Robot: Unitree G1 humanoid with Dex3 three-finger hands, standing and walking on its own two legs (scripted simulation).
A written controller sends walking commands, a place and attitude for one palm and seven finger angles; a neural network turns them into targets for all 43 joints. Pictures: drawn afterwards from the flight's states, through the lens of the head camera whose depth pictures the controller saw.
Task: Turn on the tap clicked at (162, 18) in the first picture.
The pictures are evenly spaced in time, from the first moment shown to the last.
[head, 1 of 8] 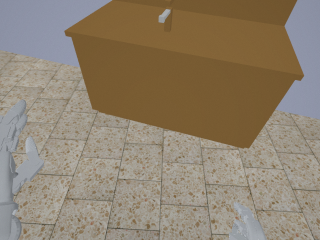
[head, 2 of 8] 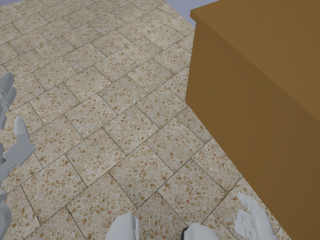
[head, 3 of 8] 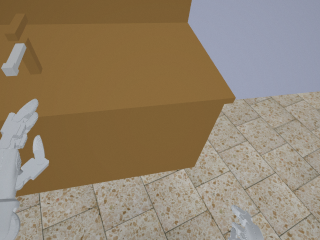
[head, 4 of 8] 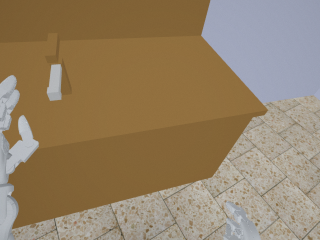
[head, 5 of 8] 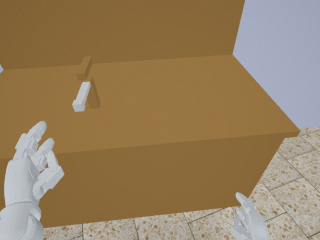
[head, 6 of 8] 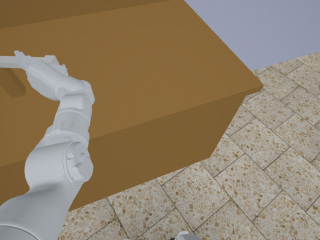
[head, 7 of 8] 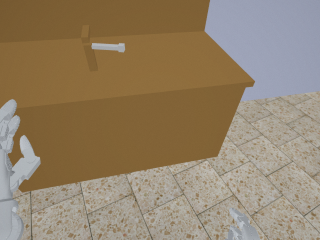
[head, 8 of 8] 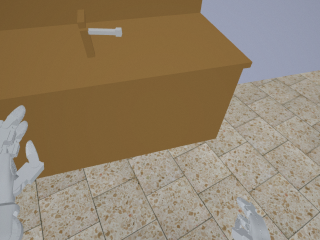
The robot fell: no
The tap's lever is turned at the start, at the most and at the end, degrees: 0 73 73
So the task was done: yes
